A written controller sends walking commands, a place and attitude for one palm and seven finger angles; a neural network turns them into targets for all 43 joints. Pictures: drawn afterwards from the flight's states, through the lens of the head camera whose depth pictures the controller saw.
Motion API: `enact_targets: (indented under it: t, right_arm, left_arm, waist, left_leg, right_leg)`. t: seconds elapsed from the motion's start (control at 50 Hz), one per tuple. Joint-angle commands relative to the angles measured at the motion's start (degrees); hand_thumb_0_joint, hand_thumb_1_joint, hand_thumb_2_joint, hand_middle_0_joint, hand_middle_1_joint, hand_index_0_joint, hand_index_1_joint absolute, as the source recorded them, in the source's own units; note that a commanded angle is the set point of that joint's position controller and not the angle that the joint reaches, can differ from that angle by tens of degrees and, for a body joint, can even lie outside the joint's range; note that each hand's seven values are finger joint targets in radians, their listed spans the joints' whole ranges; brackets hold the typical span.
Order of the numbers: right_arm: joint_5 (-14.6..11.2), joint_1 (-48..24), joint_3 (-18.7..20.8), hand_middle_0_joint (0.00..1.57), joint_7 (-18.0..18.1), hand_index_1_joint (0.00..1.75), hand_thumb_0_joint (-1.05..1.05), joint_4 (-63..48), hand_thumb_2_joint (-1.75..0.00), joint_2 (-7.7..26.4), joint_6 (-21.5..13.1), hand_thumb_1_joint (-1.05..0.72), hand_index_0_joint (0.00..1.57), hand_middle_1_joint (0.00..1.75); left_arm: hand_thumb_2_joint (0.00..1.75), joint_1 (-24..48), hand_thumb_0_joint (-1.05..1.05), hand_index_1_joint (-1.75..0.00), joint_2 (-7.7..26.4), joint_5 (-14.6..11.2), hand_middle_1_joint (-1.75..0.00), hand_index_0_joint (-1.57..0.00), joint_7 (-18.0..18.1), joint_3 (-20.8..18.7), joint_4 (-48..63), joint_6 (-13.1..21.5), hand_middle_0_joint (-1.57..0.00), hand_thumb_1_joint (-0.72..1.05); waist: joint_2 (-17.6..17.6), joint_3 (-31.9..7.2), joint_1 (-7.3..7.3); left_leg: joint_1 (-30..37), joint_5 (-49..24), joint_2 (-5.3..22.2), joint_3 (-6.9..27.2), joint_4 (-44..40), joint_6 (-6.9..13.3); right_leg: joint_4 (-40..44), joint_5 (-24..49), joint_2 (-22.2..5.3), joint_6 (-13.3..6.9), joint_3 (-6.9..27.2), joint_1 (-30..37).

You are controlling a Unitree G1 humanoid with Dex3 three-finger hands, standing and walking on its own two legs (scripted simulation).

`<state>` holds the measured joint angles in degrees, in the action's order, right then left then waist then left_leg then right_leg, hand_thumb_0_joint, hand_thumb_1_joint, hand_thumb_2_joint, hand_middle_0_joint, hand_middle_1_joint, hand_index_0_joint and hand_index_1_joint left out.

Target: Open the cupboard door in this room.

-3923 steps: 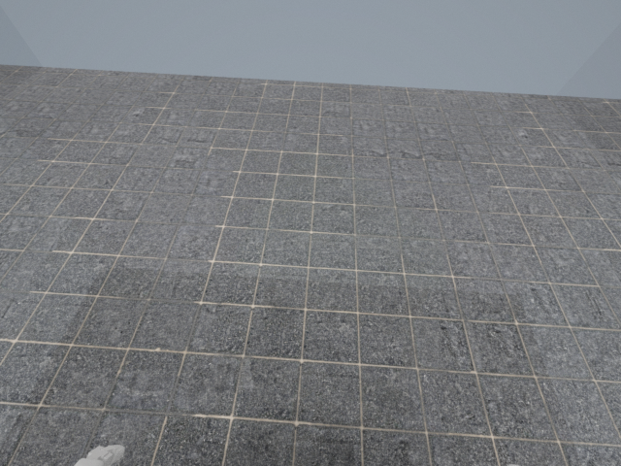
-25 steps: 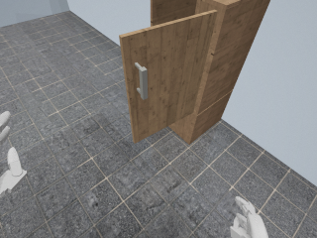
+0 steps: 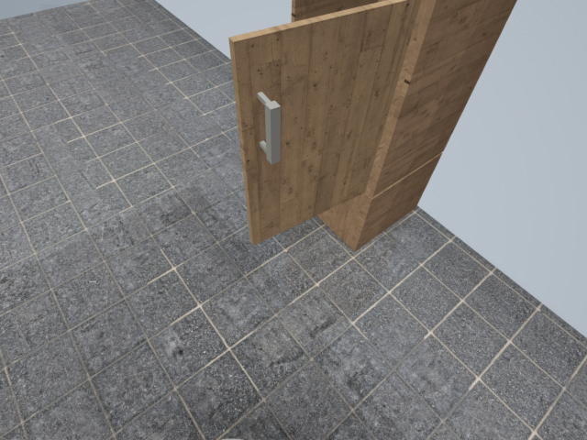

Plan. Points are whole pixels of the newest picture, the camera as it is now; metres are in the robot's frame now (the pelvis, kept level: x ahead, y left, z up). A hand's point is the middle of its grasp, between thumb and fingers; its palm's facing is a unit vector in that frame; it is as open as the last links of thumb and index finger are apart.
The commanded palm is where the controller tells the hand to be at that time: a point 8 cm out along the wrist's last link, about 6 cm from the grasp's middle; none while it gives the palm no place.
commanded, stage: let the arm hang, fingers relaxed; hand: left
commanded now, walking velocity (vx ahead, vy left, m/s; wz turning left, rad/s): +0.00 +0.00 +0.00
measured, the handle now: (267, 128) +0.65 +0.09 +0.02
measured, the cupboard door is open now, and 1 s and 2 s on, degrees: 83 83 83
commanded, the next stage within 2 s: look to check the result in 0.64 s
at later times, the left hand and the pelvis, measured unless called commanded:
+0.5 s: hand out of the picture +0.07 +0.20 -0.16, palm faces +0.00 -0.97 -0.24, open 7.4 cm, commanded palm none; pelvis +0.02 +0.00 +0.01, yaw -1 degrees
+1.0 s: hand out of the picture +0.07 +0.21 -0.16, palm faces +0.00 -0.96 -0.29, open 7.4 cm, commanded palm none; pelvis +0.03 -0.01 +0.01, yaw -1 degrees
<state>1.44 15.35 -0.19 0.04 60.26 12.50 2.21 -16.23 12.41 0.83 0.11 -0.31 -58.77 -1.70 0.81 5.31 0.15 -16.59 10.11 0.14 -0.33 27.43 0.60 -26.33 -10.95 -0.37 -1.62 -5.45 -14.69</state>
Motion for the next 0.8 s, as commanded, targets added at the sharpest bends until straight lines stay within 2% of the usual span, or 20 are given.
enact_targets:
  t: [0.0, 0.06, 0.12, 0.22, 0.26, 0.3, 0.32, 0.38, 0.48, 0.78]
  right_arm:
    - [-0.1, 0.0, 1.9, 0.2, 0.8, 0.3, 0.0, -1.6, -0.9, 6.9, -1.6, -0.9, 0.2, 0.3]
    - [-0.1, 0.8, 1.9, 0.2, 1.0, 0.3, 0.0, 0.0, -0.9, 6.4, -1.6, -0.9, 0.2, 0.3]
    - [-0.2, 0.4, 1.9, 0.2, 1.1, 0.3, 0.0, 0.9, -0.9, 6.3, -1.8, -0.9, 0.2, 0.3]
    - [-0.2, -0.3, 1.9, 0.2, 1.1, 0.3, 0.0, 1.7, -0.9, 6.3, -2.0, -0.9, 0.2, 0.3]
    - [-0.1, -0.4, 1.8, 0.2, 1.0, 0.3, 0.0, 2.2, -0.9, 5.8, -2.1, -0.9, 0.2, 0.3]
    - [-0.1, -0.9, 1.8, 0.2, 1.1, 0.3, 0.0, 2.4, -0.9, 5.9, -2.2, -0.9, 0.2, 0.3]
    - [-0.2, -1.3, 1.8, 0.2, 1.1, 0.3, 0.0, 2.4, -0.9, 6.0, -2.3, -0.9, 0.2, 0.3]
    - [-0.2, -2.0, 1.7, 0.2, 1.0, 0.3, 0.0, 2.6, -0.9, 5.4, -2.3, -0.9, 0.2, 0.3]
    - [-0.1, -3.1, 1.6, 0.2, 1.1, 0.3, 0.0, 2.7, -0.9, 5.9, -2.6, -0.9, 0.2, 0.3]
    - [-0.2, -5.2, 1.9, 0.2, 1.4, 0.3, 0.0, 2.7, -0.9, 8.7, -2.9, -0.9, 0.2, 0.3]
  left_arm:
    - [0.9, 1.3, 0.0, -0.3, 8.6, -0.1, -0.3, -0.2, 0.8, -2.1, 0.8, 2.3, -0.2, 0.9]
    - [0.9, 1.6, 0.0, -0.3, 8.3, -0.1, -0.3, -0.2, 0.9, -2.0, -1.2, 2.3, -0.2, 0.9]
    - [0.9, 0.9, 0.0, -0.3, 7.8, -0.2, -0.3, -0.2, 1.1, -2.0, -2.7, 2.2, -0.2, 0.9]
    - [0.9, 0.8, 0.0, -0.3, 7.8, -0.1, -0.3, -0.2, 1.3, -2.0, -4.0, 2.2, -0.2, 0.9]
    - [0.9, 1.8, 0.0, -0.3, 7.8, -0.1, -0.3, -0.2, 1.3, -2.0, -4.0, 2.3, -0.2, 0.9]
    - [0.9, 2.0, 0.0, -0.3, 7.7, -0.1, -0.3, -0.2, 1.3, -2.0, -4.0, 2.5, -0.2, 0.9]
    - [0.9, 2.1, 0.0, -0.3, 7.9, 0.0, -0.3, -0.2, 1.4, -2.0, -4.0, 2.5, -0.2, 0.9]
    - [0.9, 2.9, 0.0, -0.3, 7.7, 0.0, -0.3, -0.2, 1.4, -2.0, -4.1, 2.6, -0.2, 0.9]
    - [0.9, 3.7, 0.0, -0.3, 7.7, 0.0, -0.3, -0.2, 1.4, -2.0, -4.0, 2.9, -0.2, 0.9]
    - [0.9, 5.9, 0.0, -0.3, 9.7, -0.2, -0.3, -0.2, 1.2, -2.5, -4.0, 3.4, -0.2, 0.9]
  waist:
    - [-2.4, -5.3, -0.72]
    - [-0.6, -3.1, -0.78]
    - [-2.0, -1.9, -0.32]
    - [-0.6, -1.7, 0.12]
    - [0.2, -1.3, -0.19]
    - [0.2, -2.7, -0.24]
    - [-0.9, -2.4, -0.08]
    - [-0.6, -1.8, -0.22]
    - [-2.1, -2.9, -0.15]
    - [-1.9, -4.7, -0.33]
  left_leg:
    - [2.8, 6.4, 4.0, 4.5, -6.4, 1.1]
    - [2.8, 5.8, 4.4, 4.7, -7.3, 1.3]
    - [2.6, 5.7, 5.1, 5.3, -8.9, 1.5]
    - [2.6, 5.2, 5.3, 5.2, -10.3, 1.5]
    - [2.9, 4.3, 5.2, 5.1, -10.5, 1.3]
    - [4.2, 2.3, 5.3, 4.9, -10.3, 1.3]
    - [4.5, 1.2, 5.3, 4.6, -10.1, 1.3]
    - [4.4, 0.2, 5.3, 4.5, -10.4, 1.0]
    - [5.5, -2.3, 5.4, 4.4, -10.5, 0.9]
    - [8.1, -5.7, 5.9, 4.3, -10.6, 0.6]
  right_leg:
    - [9.9, -11.7, -6.9, -2.4, 8.9, 0.3]
    - [10.1, -11.5, -6.6, -2.2, 8.3, -0.5]
    - [9.2, -9.9, -6.0, -1.9, 7.5, -0.2]
    - [8.7, -7.7, -6.0, -1.4, 7.3, 1.5]
    - [8.8, -7.4, -6.3, -1.2, 7.2, 1.5]
    - [8.8, -5.7, -6.4, -1.2, 7.4, 2.1]
    - [8.7, -4.9, -6.3, -1.1, 7.4, 2.0]
    - [9.0, -4.1, -6.5, -0.9, 7.6, 2.4]
    - [9.2, -1.3, -6.7, -0.8, 7.6, 3.9]
    - [10.3, 3.0, -7.0, -1.2, 7.6, 6.6]
